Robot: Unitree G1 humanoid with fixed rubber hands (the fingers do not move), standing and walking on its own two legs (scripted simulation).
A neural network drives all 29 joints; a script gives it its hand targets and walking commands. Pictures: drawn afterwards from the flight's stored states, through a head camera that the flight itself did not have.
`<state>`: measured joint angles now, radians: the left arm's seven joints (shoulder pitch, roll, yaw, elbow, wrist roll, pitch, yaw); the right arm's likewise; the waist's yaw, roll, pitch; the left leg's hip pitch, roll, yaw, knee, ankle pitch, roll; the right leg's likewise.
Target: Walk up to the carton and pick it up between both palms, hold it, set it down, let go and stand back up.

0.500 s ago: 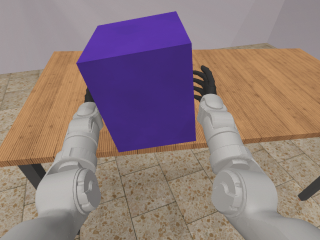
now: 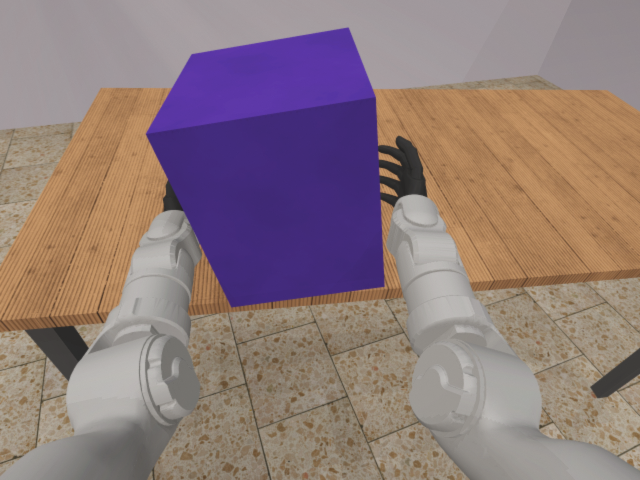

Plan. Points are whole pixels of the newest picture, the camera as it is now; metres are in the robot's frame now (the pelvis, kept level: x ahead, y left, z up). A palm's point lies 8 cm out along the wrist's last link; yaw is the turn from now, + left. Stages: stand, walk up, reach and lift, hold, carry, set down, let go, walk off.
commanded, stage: set down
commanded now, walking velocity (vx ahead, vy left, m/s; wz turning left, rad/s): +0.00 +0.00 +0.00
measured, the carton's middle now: (288, 170) +0.45 +0.05 +0.19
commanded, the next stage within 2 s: none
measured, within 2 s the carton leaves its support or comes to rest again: rests again in 1.82 s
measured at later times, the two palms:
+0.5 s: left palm (187, 218) +0.44 +0.18 +0.11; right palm (401, 200) +0.43 -0.10 +0.15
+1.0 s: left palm (191, 219) +0.46 +0.19 +0.09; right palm (393, 198) +0.46 -0.10 +0.14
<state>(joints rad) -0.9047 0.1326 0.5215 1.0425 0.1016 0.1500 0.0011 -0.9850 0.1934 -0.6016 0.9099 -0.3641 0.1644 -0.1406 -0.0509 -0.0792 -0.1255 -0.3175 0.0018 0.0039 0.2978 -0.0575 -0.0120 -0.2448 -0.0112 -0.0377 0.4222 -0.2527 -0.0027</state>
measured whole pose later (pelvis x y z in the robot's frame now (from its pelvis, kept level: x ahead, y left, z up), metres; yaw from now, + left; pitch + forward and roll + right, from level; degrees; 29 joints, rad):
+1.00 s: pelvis +0.03 +0.00 +0.00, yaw +0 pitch +7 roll +1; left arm -0.90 0.15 0.57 1.11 0.14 0.03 -0.04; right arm -0.98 0.24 -0.69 0.91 -0.50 0.07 -0.13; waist -0.05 -0.10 -0.09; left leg -0.32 0.00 0.00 0.29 -0.10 -0.02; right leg -0.25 -0.01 -0.04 0.41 -0.28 0.00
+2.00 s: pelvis +0.03 +0.02 -0.01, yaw +0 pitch +11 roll -1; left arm -1.02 0.23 0.17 1.25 0.01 -0.03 0.01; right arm -0.93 -0.03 -0.36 1.02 0.00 0.05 -0.16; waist -0.05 -0.08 -0.16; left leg -0.48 0.01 0.00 0.45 -0.16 0.00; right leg -0.33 0.00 -0.04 0.41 -0.28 0.00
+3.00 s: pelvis +0.02 +0.02 -0.01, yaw -1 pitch +12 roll -1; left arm -0.80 0.27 0.13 0.84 -0.05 0.16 0.01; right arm -0.73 -0.07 -0.12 0.87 0.15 0.02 -0.17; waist -0.05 -0.06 -0.13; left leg -0.53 0.02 0.00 0.46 -0.15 0.01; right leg -0.38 0.00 -0.04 0.41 -0.25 0.01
